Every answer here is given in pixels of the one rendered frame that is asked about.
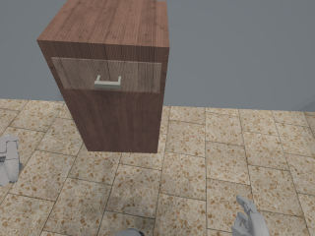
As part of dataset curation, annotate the right robot hand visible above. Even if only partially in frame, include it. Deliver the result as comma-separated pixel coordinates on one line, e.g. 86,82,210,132
231,195,271,236

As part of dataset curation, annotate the cabinet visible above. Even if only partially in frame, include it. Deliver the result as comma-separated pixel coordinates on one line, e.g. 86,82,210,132
36,0,170,153

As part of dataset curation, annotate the left robot shin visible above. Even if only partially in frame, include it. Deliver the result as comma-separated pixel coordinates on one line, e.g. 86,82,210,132
128,227,140,234

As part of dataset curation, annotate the handle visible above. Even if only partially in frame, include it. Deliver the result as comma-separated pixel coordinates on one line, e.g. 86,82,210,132
94,75,122,89

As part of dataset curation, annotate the drawer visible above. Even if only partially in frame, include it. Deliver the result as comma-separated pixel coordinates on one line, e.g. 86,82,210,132
51,57,162,92

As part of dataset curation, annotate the left robot hand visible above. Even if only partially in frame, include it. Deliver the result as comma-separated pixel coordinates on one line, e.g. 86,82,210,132
0,134,24,187

